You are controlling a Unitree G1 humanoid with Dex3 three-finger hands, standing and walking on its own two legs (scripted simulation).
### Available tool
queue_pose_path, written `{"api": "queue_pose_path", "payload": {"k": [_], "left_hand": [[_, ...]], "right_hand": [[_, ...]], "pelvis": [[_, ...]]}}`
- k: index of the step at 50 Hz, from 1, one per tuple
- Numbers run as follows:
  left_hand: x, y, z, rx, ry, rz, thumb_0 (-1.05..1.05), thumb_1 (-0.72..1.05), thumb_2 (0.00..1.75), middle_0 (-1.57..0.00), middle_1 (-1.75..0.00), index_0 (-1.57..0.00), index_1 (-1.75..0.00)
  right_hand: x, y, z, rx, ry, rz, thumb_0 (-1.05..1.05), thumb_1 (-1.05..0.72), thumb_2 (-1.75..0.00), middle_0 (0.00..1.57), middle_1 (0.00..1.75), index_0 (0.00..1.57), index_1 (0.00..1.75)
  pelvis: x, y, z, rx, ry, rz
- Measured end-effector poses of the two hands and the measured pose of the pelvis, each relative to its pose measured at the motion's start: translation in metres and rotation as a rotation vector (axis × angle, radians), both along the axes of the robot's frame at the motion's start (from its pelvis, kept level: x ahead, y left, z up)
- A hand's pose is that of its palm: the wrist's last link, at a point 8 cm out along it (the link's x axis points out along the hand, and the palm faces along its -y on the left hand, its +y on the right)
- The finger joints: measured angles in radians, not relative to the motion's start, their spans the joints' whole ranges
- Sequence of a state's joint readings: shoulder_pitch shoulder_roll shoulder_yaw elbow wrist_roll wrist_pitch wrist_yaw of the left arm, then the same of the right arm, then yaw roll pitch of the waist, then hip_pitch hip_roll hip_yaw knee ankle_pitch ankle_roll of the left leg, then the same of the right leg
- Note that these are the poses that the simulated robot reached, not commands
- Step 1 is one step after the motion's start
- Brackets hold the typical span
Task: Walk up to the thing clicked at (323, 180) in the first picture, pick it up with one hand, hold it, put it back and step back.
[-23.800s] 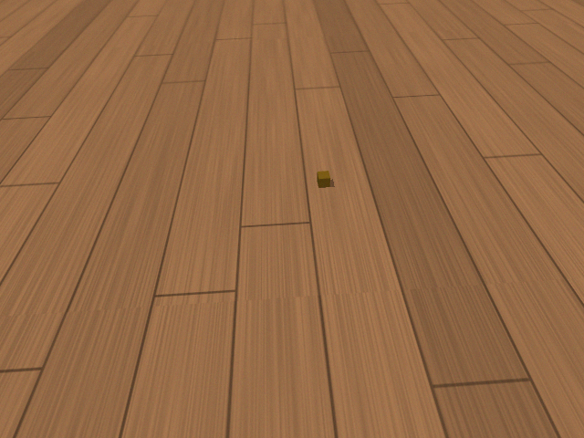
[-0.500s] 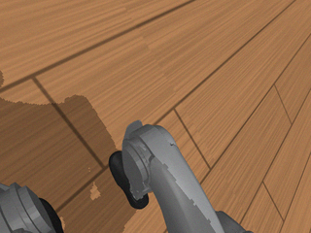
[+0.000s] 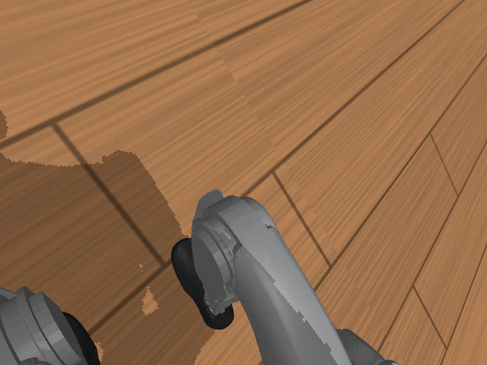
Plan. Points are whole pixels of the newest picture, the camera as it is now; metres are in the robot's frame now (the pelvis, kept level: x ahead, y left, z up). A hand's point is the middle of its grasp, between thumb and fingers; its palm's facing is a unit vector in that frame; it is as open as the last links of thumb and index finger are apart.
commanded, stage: settle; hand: left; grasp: from above
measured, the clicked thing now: out of the picture +0.49 +0.39 -0.28
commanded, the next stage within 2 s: lift in 0.84 s
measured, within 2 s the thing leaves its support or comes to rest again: leaves its support in 0.26 s
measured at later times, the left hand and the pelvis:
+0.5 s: hand out of the picture +0.49 +0.39 -0.19, palm faces -0.33 -0.18 -0.93, open 7.6 cm; pelvis +0.01 +0.00 +0.01, yaw +1 degrees
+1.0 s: hand out of the picture +0.47 +0.39 -0.12, palm faces -0.39 -0.17 -0.91, open 7.2 cm; pelvis +0.00 -0.01 +0.02, yaw +6 degrees
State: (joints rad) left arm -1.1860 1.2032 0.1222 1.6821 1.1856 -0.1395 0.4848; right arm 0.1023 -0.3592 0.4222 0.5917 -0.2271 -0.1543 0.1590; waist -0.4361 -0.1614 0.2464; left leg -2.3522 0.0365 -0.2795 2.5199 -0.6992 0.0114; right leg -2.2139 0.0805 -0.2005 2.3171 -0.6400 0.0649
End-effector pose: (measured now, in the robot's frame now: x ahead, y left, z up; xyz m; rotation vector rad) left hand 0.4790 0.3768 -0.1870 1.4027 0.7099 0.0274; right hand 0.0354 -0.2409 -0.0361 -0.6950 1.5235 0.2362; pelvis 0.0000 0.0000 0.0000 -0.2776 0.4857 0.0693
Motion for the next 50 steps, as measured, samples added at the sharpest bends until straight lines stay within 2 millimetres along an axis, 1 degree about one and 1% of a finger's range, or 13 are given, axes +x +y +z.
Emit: {"api": "queue_pose_path", "payload": {"k": [8, 14, 19, 23, 29, 38, 44, 50], "left_hand": [[0.000, 0.001, 0.004, 0.001, -0.015, 0.015, 0.00, 0.30, 0.22, -0.78, -0.35, -0.82, -0.33], [0.006, 0.004, 0.013, 0.009, -0.028, 0.018, -0.01, 0.31, 0.20, -0.80, -0.33, -0.88, -0.32], [0.014, 0.009, 0.031, 0.018, -0.063, 0.014, -0.02, 0.32, 0.19, -0.81, -0.31, -0.92, -0.31], [0.016, 0.013, 0.050, 0.027, -0.069, 0.013, -0.03, 0.33, 0.18, -0.80, -0.30, -0.94, -0.30], [0.010, 0.016, 0.073, 0.028, -0.024, 0.005, -0.03, 0.34, 0.17, -0.81, -0.27, -0.96, -0.28], [0.001, 0.014, 0.096, 0.017, -0.009, -0.027, -0.05, 0.35, 0.14, -0.83, -0.22, -1.00, -0.24], [0.001, 0.013, 0.110, 0.023, -0.017, -0.030, -0.06, 0.36, 0.13, -0.84, -0.19, -1.02, -0.21], [0.000, 0.011, 0.123, 0.026, -0.006, -0.033, -0.06, 0.37, 0.11, -0.85, -0.17, -1.03, -0.19]], "right_hand": [[-0.002, -0.001, 0.000, 0.003, 0.008, -0.006, 0.00, -0.90, -0.90, 0.20, 0.30, 0.20, 0.30], [-0.001, -0.004, 0.004, -0.002, 0.000, -0.019, 0.00, -0.91, -0.90, 0.20, 0.30, 0.20, 0.30], [0.002, -0.009, 0.006, -0.009, 0.002, -0.041, 0.00, -0.91, -0.90, 0.20, 0.30, 0.20, 0.30], [0.010, -0.013, 0.005, 0.001, -0.014, -0.053, 0.00, -0.90, -0.90, 0.20, 0.30, 0.20, 0.30], [0.027, -0.017, -0.001, 0.020, -0.063, -0.068, 0.00, -0.90, -0.90, 0.20, 0.30, 0.20, 0.30], [0.046, -0.020, -0.012, 0.028, -0.114, -0.072, 0.00, -0.90, -0.89, 0.20, 0.30, 0.20, 0.30], [0.049, -0.021, -0.017, 0.021, -0.126, -0.089, 0.00, -0.89, -0.89, 0.20, 0.30, 0.20, 0.30], [0.044, -0.022, -0.017, 0.012, -0.122, -0.121, 0.00, -0.89, -0.89, 0.20, 0.30, 0.20, 0.30]], "pelvis": [[0.000, -0.001, 0.001, 0.005, 0.003, 0.000], [0.001, -0.001, 0.003, 0.006, 0.015, 0.002], [0.004, -0.001, 0.005, 0.006, 0.039, 0.004], [0.006, -0.002, 0.007, 0.011, 0.057, 0.011], [0.005, -0.002, 0.010, 0.023, 0.069, 0.026], [0.001, -0.005, 0.012, 0.046, 0.078, 0.046], [0.000, -0.007, 0.013, 0.059, 0.085, 0.053], [-0.002, -0.008, 0.017, 0.067, 0.090, 0.059]]}}
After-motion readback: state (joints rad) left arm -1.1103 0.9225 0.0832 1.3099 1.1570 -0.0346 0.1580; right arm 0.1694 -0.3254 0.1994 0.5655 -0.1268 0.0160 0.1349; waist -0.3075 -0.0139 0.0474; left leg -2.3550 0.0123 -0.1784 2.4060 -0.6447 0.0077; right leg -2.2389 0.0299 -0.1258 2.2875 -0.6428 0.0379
